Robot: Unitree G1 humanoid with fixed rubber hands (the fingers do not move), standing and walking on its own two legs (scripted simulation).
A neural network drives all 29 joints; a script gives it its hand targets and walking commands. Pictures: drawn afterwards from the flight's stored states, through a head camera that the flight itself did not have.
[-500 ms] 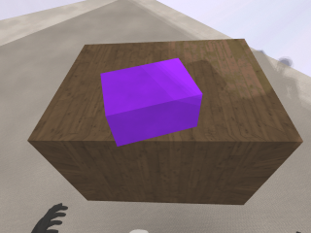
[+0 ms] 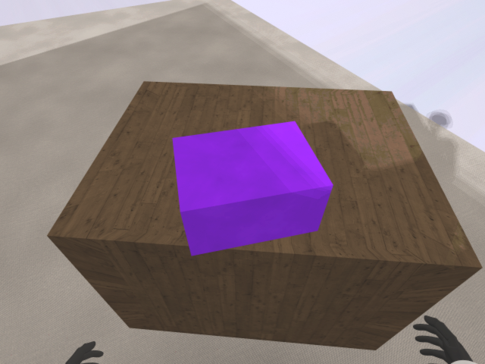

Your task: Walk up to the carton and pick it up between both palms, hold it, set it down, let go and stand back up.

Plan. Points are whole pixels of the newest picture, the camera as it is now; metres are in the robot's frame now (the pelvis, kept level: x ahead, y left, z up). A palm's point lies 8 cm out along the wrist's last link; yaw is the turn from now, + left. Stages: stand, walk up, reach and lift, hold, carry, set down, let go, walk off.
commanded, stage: walk up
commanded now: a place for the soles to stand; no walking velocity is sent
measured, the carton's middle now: (245, 184) +0.51 +0.05 -0.02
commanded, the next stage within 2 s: none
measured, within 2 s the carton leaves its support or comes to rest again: neither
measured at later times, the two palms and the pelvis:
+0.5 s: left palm out of the picture +0.05 +0.33 -0.09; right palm out of the picture +0.09 -0.32 -0.09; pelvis +0.00 +0.00 +0.01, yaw +0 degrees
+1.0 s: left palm (76, 310) +0.24 +0.37 -0.11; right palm (417, 356) +0.19 -0.26 -0.08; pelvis +0.11 +0.07 -0.02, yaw -4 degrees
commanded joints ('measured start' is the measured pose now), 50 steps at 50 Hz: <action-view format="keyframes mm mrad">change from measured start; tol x32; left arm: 1 -55 179 42 7 -1 -16 4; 50 92 210 121 -195 33 4 0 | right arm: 1 -36 -184 -44 10 -1 -16 -3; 50 264 -189 -53 -271 1 -36 -3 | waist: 1 -24 68 -101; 50 -62 32 -116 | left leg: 1 29 128 -114 -139 228 42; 17 17 113 -93 -213 123 37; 19 -299 18 18 89 -389 54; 23 -468 116 -99 470 -219 14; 32 226 -21 92 67 -94 21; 35 16 409 -720 -376 -733 255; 46 -109 248 -46 -48 338 141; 50 -86 118 15 60 80 7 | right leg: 1 33 -93 77 -94 205 -51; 17 28 -88 88 -183 82 -63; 20 204 -343 418 -378 -610 -266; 30 -216 -203 141 -203 -443 -205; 35 -590 57 214 755 -385 -93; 50 44 -83 236 63 438 -134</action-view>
